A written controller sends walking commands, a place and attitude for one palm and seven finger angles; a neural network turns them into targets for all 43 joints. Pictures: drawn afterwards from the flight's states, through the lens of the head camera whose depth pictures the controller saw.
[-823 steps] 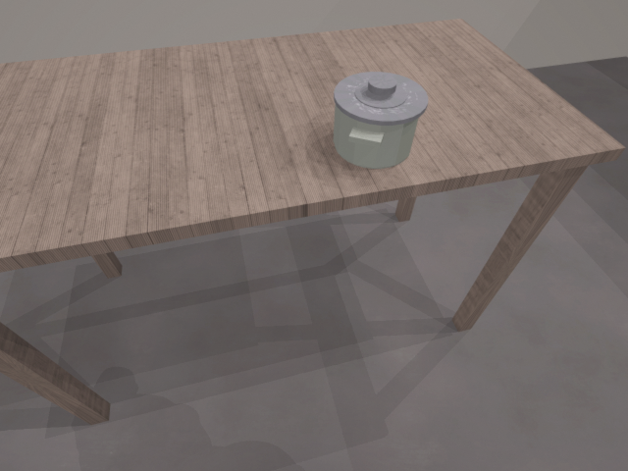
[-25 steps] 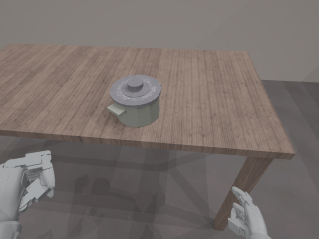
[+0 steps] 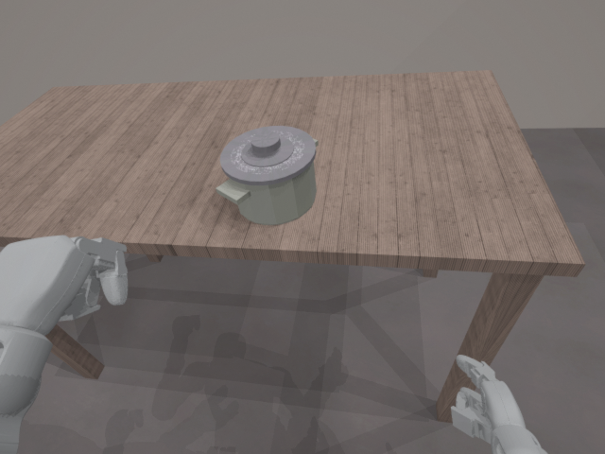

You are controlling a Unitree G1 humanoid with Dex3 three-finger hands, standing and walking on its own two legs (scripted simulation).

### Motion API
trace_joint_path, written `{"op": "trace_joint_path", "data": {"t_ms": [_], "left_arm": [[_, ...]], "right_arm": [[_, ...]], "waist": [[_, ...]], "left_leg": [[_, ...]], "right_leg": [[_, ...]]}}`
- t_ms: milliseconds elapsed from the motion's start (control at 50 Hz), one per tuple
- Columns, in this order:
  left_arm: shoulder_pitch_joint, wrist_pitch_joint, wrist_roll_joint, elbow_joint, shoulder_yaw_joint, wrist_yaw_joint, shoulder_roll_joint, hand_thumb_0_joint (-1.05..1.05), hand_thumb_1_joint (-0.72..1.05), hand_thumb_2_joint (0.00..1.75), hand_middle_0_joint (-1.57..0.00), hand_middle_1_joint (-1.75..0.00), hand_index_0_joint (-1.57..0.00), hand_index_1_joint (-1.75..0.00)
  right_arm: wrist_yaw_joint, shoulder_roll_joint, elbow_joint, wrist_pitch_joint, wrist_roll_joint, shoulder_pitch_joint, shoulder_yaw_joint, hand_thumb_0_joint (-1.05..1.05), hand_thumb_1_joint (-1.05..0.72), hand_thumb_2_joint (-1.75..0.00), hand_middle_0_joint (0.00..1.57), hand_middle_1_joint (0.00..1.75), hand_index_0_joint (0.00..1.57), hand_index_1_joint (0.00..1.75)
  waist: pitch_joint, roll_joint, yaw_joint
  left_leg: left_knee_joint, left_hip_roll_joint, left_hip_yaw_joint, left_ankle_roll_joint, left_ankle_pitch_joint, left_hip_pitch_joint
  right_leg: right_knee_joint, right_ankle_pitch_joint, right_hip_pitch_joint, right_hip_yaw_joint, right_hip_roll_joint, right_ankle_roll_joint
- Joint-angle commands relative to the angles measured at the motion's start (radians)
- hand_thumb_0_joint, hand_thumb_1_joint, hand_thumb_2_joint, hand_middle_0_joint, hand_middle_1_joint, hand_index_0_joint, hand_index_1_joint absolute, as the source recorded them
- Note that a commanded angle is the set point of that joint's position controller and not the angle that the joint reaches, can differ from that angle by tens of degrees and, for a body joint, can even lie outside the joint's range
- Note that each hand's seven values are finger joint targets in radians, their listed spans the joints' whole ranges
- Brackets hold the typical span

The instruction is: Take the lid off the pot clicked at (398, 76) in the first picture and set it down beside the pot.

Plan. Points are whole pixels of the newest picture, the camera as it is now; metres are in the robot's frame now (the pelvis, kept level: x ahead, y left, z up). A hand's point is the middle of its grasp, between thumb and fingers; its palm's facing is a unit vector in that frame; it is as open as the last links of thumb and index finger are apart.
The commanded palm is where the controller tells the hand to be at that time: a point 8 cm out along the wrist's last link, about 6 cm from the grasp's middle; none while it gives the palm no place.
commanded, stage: reach forward and open the fingers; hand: left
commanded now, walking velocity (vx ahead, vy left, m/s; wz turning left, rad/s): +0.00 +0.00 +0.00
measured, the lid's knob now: (265, 142) +0.53 +0.14 +0.16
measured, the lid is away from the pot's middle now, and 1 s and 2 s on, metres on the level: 0.00 0.00 0.00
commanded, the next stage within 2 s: move the open hand above the knob in 0.88 s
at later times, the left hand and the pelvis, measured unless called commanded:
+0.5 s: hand (93, 257) +0.25 +0.27 +0.19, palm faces -0.03 -0.02 -1.00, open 7.6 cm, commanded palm +0.22 +0.26 +0.26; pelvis -0.02 +0.00 +0.00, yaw +2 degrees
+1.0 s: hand (98, 224) +0.29 +0.27 +0.21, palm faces -0.03 -0.02 -1.00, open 9.9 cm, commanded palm +0.25 +0.26 +0.29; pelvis -0.03 +0.02 +0.00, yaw +2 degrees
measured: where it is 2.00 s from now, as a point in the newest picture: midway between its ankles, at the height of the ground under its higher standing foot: outside the picture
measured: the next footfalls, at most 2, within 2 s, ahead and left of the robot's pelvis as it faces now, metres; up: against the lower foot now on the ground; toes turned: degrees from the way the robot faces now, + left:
none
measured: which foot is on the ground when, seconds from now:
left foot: down 0.00-1.00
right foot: down 0.00-1.00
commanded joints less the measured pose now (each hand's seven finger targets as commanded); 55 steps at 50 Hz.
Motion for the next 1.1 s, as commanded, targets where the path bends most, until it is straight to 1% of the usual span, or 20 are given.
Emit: {"op": "trace_joint_path", "data": {"t_ms": [0,60,120,180,220,300,340,420,560,620,640,680,720,760,820,880,920,960,1020,1080], "left_arm": [[-0.291,0.005,0.067,-0.050,0.107,-0.063,0.239,0.00,0.40,1.24,-1.18,-0.93,-1.18,-0.93],[-0.414,-0.001,0.068,-0.076,0.083,-0.126,0.267,0.00,0.29,1.30,-1.15,-0.83,-1.15,-0.83],[-0.496,0.010,0.081,-0.027,0.096,-0.170,0.308,0.00,0.19,1.36,-1.11,-0.72,-1.11,-0.72],[-0.559,0.018,0.103,0.141,0.100,-0.215,0.339,0.00,0.09,1.42,-1.08,-0.61,-1.08,-0.61],[-0.621,0.017,0.106,0.133,0.069,-0.241,0.315,0.00,0.02,1.47,-1.06,-0.54,-1.06,-0.54],[-0.641,0.003,0.089,0.059,0.014,-0.285,0.271,0.00,-0.11,1.55,-1.01,-0.40,-1.01,-0.40],[-0.693,0.001,0.102,0.054,0.034,-0.301,0.308,0.00,-0.18,1.59,-0.99,-0.33,-0.99,-0.33],[-0.808,0.005,0.127,0.199,0.093,-0.300,0.382,0.00,-0.30,1.68,-0.94,-0.19,-0.94,-0.19],[-0.847,-0.003,0.102,0.181,-0.052,-0.354,0.238,0.00,-0.39,1.74,-0.90,-0.08,-0.90,-0.08],[-0.919,-0.003,0.115,0.182,-0.001,-0.340,0.301,0.00,-0.39,1.74,-0.89,-0.08,-0.89,-0.08],[-0.999,-0.004,0.147,0.196,0.028,-0.340,0.364,0.00,-0.39,1.74,-0.89,-0.08,-0.89,-0.08],[-1.080,-0.003,0.162,0.278,0.045,-0.334,0.394,0.00,-0.39,1.73,-0.89,-0.08,-0.89,-0.08],[-1.063,0.003,0.158,0.305,0.069,-0.334,0.404,0.00,-0.39,1.73,-0.89,-0.08,-0.89,-0.08],[-1.089,0.007,0.153,0.317,-0.028,-0.357,0.303,0.00,-0.39,1.72,-0.88,-0.08,-0.88,-0.08],[-0.968,0.018,0.118,0.310,-0.112,-0.380,0.173,0.00,-0.38,1.71,-0.88,-0.08,-0.88,-0.08],[-1.085,0.022,0.148,0.291,-0.085,-0.378,0.250,0.00,-0.38,1.71,-0.88,-0.08,-0.88,-0.08],[-1.113,0.023,0.164,0.296,0.010,-0.363,0.362,0.00,-0.39,1.71,-0.88,-0.08,-0.88,-0.08],[-1.241,0.023,0.190,0.305,0.010,-0.365,0.392,0.00,-0.38,1.71,-0.88,-0.08,-0.88,-0.08],[-1.236,0.030,0.156,0.296,-0.070,-0.368,0.281,0.00,-0.38,1.71,-0.88,-0.08,-0.88,-0.08],[-1.171,0.055,0.159,0.392,-0.160,-0.388,0.175,0.00,-0.38,1.71,-0.88,-0.08,-0.88,-0.08]], "right_arm": [[-0.009,-0.088,-0.166,-0.055,0.018,-0.187,-0.020,0.00,-0.90,-0.90,0.20,0.30,0.20,0.30],[-0.010,-0.079,-0.159,-0.078,0.019,-0.206,-0.013,0.00,-0.90,-0.90,0.20,0.30,0.20,0.30],[-0.010,-0.079,-0.158,-0.089,0.022,-0.226,-0.004,0.00,-0.90,-0.90,0.20,0.30,0.20,0.30],[-0.018,-0.089,-0.121,-0.067,0.011,-0.200,0.004,0.00,-0.90,-0.90,0.20,0.30,0.20,0.30],[-0.008,-0.083,-0.143,-0.072,0.023,-0.222,0.004,0.00,-0.90,-0.90,0.20,0.30,0.20,0.30],[0.004,-0.077,-0.153,-0.080,0.011,-0.222,0.000,0.00,-0.90,-0.90,0.20,0.30,0.20,0.30],[0.012,-0.081,-0.151,-0.085,0.010,-0.224,0.003,0.00,-0.90,-0.90,0.20,0.30,0.20,0.30],[0.003,-0.102,-0.129,-0.077,0.015,-0.204,-0.003,0.00,-0.90,-0.90,0.20,0.30,0.20,0.30],[0.017,-0.085,-0.147,-0.088,0.022,-0.211,-0.008,0.00,-0.90,-0.90,0.20,0.30,0.20,0.30],[0.014,-0.096,-0.141,-0.095,0.021,-0.211,-0.011,0.00,-0.90,-0.90,0.20,0.30,0.20,0.30],[0.013,-0.098,-0.124,-0.093,0.013,-0.205,-0.005,0.00,-0.90,-0.90,0.20,0.30,0.20,0.30],[0.004,-0.104,-0.104,-0.085,0.012,-0.195,-0.006,0.00,-0.90,-0.90,0.20,0.30,0.20,0.30],[0.009,-0.106,-0.111,-0.089,0.016,-0.189,-0.011,0.00,-0.90,-0.90,0.20,0.30,0.20,0.30],[0.015,-0.091,-0.112,-0.085,0.020,-0.197,-0.007,0.00,-0.90,-0.90,0.20,0.30,0.20,0.30],[0.030,-0.085,-0.142,-0.090,0.032,-0.195,-0.015,0.00,-0.90,-0.90,0.20,0.30,0.20,0.30],[0.024,-0.095,-0.126,-0.079,0.026,-0.197,-0.010,0.00,-0.90,-0.90,0.20,0.30,0.20,0.30],[0.019,-0.105,-0.122,-0.080,0.021,-0.188,-0.008,0.00,-0.90,-0.90,0.20,0.30,0.20,0.30],[0.012,-0.097,-0.109,-0.083,0.016,-0.202,-0.003,0.00,-0.90,-0.90,0.20,0.30,0.20,0.30],[0.019,-0.089,-0.122,-0.093,0.024,-0.194,-0.008,0.00,-0.90,-0.90,0.20,0.30,0.20,0.30],[0.025,-0.088,-0.106,-0.077,0.027,-0.185,-0.008,0.00,-0.90,-0.90,0.20,0.30,0.20,0.30]], "waist": [[-0.150,-0.131,-0.011],[-0.201,-0.067,-0.012],[-0.149,-0.036,-0.018],[-0.076,-0.094,-0.019],[-0.082,-0.038,-0.023],[-0.204,-0.031,-0.007],[-0.239,-0.021,-0.010],[-0.132,-0.048,-0.019],[-0.214,-0.072,-0.012],[-0.189,-0.041,-0.019],[-0.219,-0.064,-0.008],[-0.171,-0.073,-0.010],[-0.200,-0.021,0.000],[-0.217,-0.048,-0.003],[-0.221,-0.054,-0.015],[-0.201,-0.100,-0.019],[-0.210,-0.073,-0.011],[-0.236,-0.050,-0.006],[-0.266,-0.004,-0.016],[-0.221,-0.080,-0.022]], "left_leg": [[-0.071,0.007,-0.062,-0.012,-0.006,0.222],[-0.070,-0.002,-0.068,-0.007,0.045,0.267],[-0.077,-0.004,-0.071,-0.010,0.042,0.266],[-0.104,-0.009,-0.060,-0.014,0.006,0.222],[-0.109,-0.010,-0.063,-0.018,-0.010,0.238],[-0.116,-0.019,-0.069,-0.010,0.033,0.289],[-0.112,-0.020,-0.067,-0.010,0.042,0.294],[-0.137,-0.009,-0.078,-0.015,-0.043,0.254],[-0.148,-0.014,-0.084,-0.008,-0.051,0.291],[-0.159,-0.006,-0.101,-0.010,-0.104,0.286],[-0.168,-0.009,-0.104,-0.011,-0.100,0.275],[-0.184,-0.001,-0.114,-0.015,-0.142,0.252],[-0.172,-0.004,-0.122,-0.017,-0.118,0.270],[-0.181,-0.002,-0.120,-0.019,-0.115,0.277],[-0.168,0.000,-0.125,-0.017,-0.121,0.303],[-0.187,0.005,-0.123,-0.013,-0.183,0.263],[-0.175,0.002,-0.127,-0.015,-0.171,0.262],[-0.173,0.001,-0.125,-0.016,-0.142,0.272],[-0.163,0.003,-0.156,-0.020,-0.119,0.326],[-0.169,0.002,-0.137,-0.019,-0.132,0.285]], "right_leg": [[-0.150,0.050,-0.129,0.023,-0.001,0.017],[-0.147,0.116,-0.095,0.024,-0.003,0.014],[-0.163,0.118,-0.111,0.026,0.011,0.005],[-0.186,0.074,-0.115,0.016,0.007,0.011],[-0.188,0.054,-0.119,0.020,0.016,0.002],[-0.174,0.099,-0.059,0.017,0.007,0.006],[-0.171,0.102,-0.047,0.017,0.007,0.001],[-0.192,0.009,-0.106,0.011,0.020,-0.003],[-0.171,0.024,-0.082,0.008,0.005,0.002],[-0.167,-0.009,-0.106,0.009,0.016,-0.006],[-0.165,-0.017,-0.086,0.008,0.007,-0.006],[-0.161,-0.056,-0.117,0.001,0.010,-0.006],[-0.154,-0.029,-0.104,0.008,0.017,-0.018],[-0.144,-0.017,-0.104,0.001,0.007,-0.012],[-0.135,0.007,-0.124,0.000,0.014,-0.011],[-0.130,-0.043,-0.133,-0.003,0.007,-0.006],[-0.130,-0.045,-0.125,0.002,0.016,-0.014],[-0.125,-0.043,-0.120,0.004,0.007,-0.016],[-0.110,0.004,-0.136,0.002,0.015,-0.022],[-0.117,0.000,-0.152,-0.005,0.009,-0.015]]}}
